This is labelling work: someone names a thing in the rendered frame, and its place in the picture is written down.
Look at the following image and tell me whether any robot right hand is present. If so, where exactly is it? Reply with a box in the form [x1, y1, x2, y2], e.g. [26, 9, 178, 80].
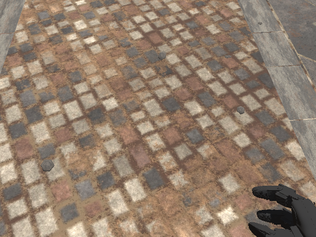
[248, 184, 316, 237]

